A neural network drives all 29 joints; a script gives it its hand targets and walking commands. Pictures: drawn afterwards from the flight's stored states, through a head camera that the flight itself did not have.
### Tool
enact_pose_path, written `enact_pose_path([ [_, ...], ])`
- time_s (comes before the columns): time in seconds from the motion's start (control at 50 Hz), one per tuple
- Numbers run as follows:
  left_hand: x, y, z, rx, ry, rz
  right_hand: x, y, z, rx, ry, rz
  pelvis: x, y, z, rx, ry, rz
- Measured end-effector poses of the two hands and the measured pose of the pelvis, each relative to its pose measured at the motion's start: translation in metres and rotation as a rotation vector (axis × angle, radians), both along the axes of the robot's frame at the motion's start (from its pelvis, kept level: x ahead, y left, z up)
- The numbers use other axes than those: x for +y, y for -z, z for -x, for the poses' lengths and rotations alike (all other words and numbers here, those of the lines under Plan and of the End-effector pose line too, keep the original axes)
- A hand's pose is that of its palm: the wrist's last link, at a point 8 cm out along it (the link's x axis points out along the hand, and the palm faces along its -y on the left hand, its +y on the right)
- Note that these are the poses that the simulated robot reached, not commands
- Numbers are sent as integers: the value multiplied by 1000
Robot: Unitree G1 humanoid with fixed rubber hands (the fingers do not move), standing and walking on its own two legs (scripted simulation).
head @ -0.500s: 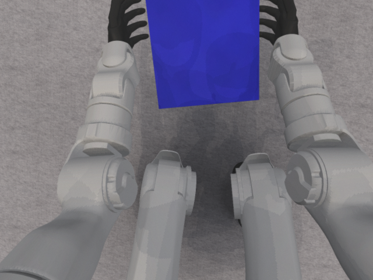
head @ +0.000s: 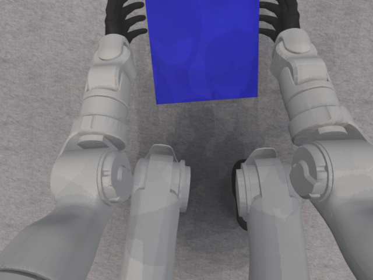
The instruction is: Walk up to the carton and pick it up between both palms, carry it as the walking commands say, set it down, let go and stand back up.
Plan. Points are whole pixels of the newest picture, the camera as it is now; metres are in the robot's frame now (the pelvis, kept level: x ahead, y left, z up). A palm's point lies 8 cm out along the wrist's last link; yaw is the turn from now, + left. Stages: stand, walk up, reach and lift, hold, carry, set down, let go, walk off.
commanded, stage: set down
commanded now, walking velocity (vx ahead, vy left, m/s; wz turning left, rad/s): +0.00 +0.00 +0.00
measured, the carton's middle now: (200, 46) +0.52 +0.02 -0.26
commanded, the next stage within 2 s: none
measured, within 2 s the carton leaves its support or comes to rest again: rests again in 0.52 s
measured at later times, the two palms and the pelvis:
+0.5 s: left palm (115, 37) +0.51 +0.18 -0.17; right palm (279, 29) +0.53 -0.11 -0.17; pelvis +0.00 +0.00 +0.00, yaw +0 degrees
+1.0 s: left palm (116, 36) +0.52 +0.18 -0.18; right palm (278, 26) +0.54 -0.11 -0.18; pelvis +0.00 +0.00 -0.01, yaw +1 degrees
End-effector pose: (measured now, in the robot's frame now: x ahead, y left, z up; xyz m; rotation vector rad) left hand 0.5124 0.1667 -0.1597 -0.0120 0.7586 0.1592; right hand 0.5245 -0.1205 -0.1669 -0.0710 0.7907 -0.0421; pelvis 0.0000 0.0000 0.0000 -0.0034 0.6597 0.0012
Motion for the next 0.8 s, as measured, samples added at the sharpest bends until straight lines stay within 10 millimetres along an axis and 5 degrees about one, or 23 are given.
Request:
enact_pose_path([
  [0.8,11,19,-5,21,20,-9,8,12,-12,-4,-62,-37,1,5,-5,2,-11,-2],
])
